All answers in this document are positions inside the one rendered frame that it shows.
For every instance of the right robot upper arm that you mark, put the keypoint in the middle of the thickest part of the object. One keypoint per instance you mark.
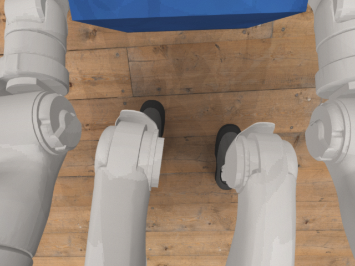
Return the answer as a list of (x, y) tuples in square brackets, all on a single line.
[(330, 137)]

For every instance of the right robot forearm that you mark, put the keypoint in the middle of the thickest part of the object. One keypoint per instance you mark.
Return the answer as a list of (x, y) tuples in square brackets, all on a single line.
[(334, 27)]

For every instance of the left robot forearm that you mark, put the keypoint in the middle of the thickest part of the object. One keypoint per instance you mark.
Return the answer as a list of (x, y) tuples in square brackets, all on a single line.
[(35, 45)]

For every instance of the left robot shin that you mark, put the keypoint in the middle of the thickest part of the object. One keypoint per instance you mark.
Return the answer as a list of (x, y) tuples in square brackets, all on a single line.
[(103, 147)]

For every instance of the carton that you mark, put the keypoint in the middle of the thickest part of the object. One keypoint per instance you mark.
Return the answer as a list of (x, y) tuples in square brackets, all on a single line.
[(175, 15)]

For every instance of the left robot upper arm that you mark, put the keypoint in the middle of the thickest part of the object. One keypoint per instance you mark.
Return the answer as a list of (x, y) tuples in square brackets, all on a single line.
[(37, 130)]

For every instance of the right robot foot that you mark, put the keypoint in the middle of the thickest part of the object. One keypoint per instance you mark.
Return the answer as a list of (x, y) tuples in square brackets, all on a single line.
[(225, 137)]

